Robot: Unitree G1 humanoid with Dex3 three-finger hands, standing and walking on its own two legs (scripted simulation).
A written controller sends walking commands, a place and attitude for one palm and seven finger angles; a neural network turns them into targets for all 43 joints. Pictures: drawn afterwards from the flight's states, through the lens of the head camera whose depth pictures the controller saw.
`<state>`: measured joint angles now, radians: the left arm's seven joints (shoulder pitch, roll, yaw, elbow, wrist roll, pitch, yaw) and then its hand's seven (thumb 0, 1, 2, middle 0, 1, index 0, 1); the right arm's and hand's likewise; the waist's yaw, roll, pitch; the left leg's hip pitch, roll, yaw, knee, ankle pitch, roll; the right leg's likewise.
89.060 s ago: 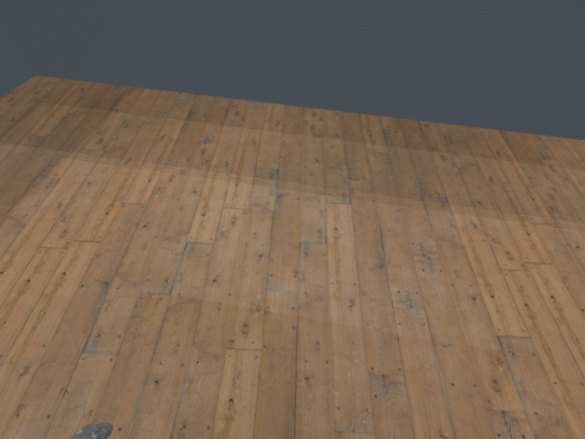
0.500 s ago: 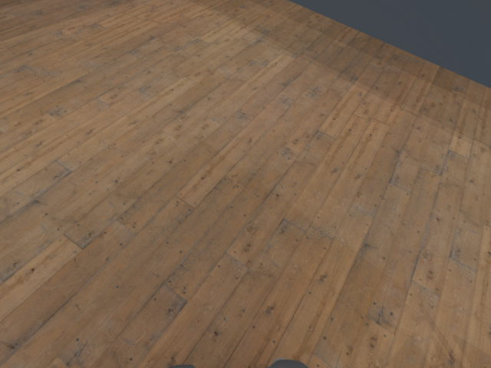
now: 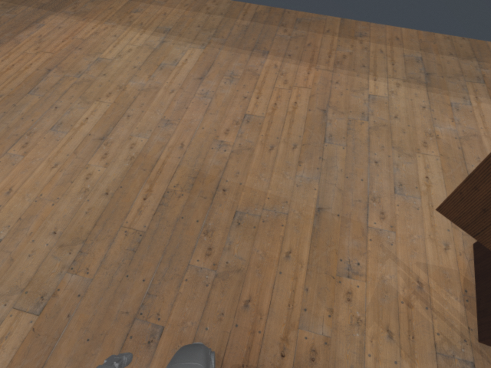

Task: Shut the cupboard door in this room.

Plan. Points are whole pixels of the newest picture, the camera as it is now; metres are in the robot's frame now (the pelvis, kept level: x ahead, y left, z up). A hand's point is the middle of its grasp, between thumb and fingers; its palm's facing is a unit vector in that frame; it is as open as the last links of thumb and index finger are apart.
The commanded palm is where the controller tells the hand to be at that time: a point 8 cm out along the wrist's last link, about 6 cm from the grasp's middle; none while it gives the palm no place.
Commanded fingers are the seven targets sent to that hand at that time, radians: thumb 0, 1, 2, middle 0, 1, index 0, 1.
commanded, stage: turn to face it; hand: left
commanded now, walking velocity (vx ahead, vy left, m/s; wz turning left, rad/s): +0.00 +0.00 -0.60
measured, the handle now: out of the picture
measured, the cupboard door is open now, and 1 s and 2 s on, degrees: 59 59 59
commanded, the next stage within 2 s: take the last steps up to it in 1.26 s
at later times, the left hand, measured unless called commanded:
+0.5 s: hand (153, 331) +0.20 +0.19 -0.16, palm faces -0.29 -0.93 -0.22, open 7.4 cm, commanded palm none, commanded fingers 0.00 0.90 0.90 -0.20 -0.30 -0.20 -0.30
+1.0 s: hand (190, 314) +0.24 +0.13 -0.18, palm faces -0.52 -0.83 -0.21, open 7.4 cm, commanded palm none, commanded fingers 0.00 0.90 0.90 -0.20 -0.30 -0.20 -0.30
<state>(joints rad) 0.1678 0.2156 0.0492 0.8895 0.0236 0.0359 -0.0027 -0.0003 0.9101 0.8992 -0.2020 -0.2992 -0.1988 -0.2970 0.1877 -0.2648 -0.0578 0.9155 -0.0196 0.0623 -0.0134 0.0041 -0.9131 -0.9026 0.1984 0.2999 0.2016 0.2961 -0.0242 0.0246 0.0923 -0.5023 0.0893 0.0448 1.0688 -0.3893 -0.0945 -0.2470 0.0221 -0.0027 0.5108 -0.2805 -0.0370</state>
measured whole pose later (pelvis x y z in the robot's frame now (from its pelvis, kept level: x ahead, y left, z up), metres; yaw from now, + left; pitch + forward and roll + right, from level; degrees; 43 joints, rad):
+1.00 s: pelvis +0.06 +0.00 -0.01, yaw -34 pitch +1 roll -1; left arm 0.20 0.24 0.06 0.92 0.02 0.06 -0.01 0.00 0.91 0.90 -0.20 -0.30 -0.20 -0.30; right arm 0.19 -0.23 -0.03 0.87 -0.02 0.01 -0.02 0.00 -0.91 -0.90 0.20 0.30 0.20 0.30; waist 0.00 -0.04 0.06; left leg -0.33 0.05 0.05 0.59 -0.27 -0.03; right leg -0.34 0.06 0.11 0.67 -0.38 0.00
